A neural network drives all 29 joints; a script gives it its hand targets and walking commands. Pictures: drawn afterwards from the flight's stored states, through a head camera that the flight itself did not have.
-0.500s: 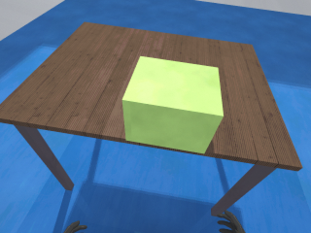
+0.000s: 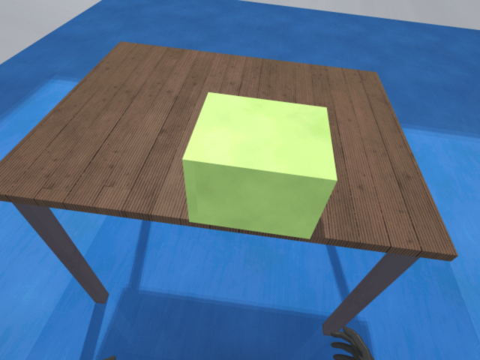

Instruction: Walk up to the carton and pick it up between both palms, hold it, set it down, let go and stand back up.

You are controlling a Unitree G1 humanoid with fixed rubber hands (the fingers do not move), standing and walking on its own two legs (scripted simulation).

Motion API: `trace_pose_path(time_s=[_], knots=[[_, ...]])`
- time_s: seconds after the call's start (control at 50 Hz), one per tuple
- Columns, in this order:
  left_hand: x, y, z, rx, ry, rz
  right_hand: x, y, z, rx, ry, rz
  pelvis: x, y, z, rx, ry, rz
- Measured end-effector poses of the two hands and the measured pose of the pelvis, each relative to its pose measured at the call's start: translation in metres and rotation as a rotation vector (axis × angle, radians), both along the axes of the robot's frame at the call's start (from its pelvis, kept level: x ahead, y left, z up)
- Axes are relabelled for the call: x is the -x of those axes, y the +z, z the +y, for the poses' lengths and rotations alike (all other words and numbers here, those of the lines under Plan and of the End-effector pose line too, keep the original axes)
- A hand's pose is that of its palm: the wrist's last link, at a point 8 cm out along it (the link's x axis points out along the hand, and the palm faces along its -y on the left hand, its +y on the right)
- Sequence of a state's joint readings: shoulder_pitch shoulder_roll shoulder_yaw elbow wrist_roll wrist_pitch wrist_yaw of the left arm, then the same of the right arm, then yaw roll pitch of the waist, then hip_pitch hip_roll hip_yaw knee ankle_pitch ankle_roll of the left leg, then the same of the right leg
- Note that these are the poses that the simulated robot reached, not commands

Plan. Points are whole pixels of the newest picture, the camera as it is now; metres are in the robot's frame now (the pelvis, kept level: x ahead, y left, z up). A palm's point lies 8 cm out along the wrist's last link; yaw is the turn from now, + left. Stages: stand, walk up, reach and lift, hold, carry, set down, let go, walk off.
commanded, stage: reach and lift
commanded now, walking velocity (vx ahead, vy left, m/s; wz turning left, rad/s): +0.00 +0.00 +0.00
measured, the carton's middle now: (258, 164) +0.49 -0.02 +0.06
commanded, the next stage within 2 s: none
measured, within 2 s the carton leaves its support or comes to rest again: neither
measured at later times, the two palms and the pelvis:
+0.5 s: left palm (84, 351) +0.17 +0.25 -0.04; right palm (367, 348) +0.18 -0.19 -0.03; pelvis +0.00 +0.03 +0.02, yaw -5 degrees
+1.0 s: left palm (101, 282) +0.25 +0.23 +0.02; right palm (391, 320) +0.21 -0.22 +0.03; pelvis +0.04 +0.06 +0.03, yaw -8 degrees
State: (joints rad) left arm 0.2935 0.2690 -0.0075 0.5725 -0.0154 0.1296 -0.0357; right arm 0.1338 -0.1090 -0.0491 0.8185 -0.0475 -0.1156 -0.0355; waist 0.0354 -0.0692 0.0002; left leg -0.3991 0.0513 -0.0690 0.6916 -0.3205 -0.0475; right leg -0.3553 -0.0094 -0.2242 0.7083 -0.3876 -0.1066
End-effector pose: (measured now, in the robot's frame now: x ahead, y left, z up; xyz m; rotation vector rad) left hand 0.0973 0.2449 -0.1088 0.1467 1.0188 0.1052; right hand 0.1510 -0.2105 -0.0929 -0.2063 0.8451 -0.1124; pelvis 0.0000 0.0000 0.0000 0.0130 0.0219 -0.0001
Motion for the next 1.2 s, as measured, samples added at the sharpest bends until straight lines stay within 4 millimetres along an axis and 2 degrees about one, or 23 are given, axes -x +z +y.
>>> trace_pose_path(time_s=[0.08,0.14,0.18,0.3,0.42,0.5,0.62,0.8,1.0,1.2], knots=[[-0.032,-0.001,0.003,-0.023,-0.027,-0.004,-0.008,-0.007,0.000,-0.020,-0.002,-0.047,0.008,-0.007,0.001,-0.017,-0.047,0.018],[-0.057,0.015,-0.001,-0.009,-0.049,-0.090,-0.010,0.007,0.000,-0.013,-0.005,-0.106,0.012,-0.002,0.001,-0.022,-0.060,-0.013],[-0.067,0.027,-0.006,0.001,-0.057,-0.138,-0.010,0.021,-0.002,-0.005,-0.015,-0.140,0.010,0.005,0.001,-0.017,-0.064,-0.030],[-0.070,0.044,-0.011,0.027,-0.064,-0.174,-0.012,0.051,-0.001,0.007,-0.045,-0.193,0.004,0.019,0.010,-0.003,-0.077,-0.045],[-0.066,0.054,-0.002,0.030,-0.059,-0.205,-0.022,0.061,0.012,-0.018,-0.051,-0.223,0.000,0.023,0.024,0.007,-0.084,-0.059],[-0.070,0.065,0.005,0.030,-0.062,-0.247,-0.029,0.066,0.018,-0.038,-0.053,-0.242,-0.004,0.024,0.034,0.012,-0.089,-0.057],[-0.088,0.081,0.006,0.041,-0.077,-0.317,-0.038,0.076,0.016,-0.047,-0.064,-0.271,-0.012,0.027,0.048,0.019,-0.102,-0.043],[-0.123,0.103,-0.004,0.068,-0.097,-0.426,-0.045,0.096,0.001,-0.033,-0.081,-0.332,-0.026,0.031,0.060,0.024,-0.129,-0.032],[-0.152,0.128,-0.013,0.077,-0.100,-0.534,-0.055,0.119,-0.005,-0.050,-0.094,-0.422,-0.038,0.034,0.059,0.025,-0.143,-0.039],[-0.176,0.155,-0.017,0.088,-0.102,-0.632,-0.067,0.143,-0.005,-0.084,-0.108,-0.521,-0.041,0.035,0.054,0.023,-0.146,-0.052]])
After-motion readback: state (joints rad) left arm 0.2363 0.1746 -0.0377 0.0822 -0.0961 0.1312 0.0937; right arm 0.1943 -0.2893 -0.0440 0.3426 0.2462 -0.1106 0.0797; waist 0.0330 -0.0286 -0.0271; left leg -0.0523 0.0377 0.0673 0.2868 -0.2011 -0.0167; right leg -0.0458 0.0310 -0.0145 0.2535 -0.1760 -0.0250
